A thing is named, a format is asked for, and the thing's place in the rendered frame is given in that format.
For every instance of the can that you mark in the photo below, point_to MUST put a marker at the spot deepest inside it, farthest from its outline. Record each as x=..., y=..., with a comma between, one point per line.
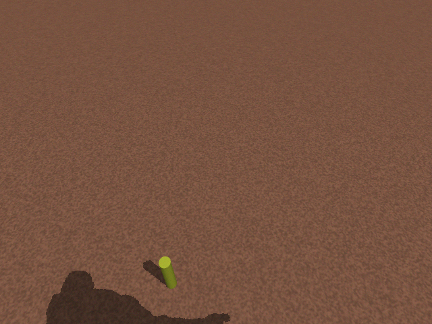
x=167, y=271

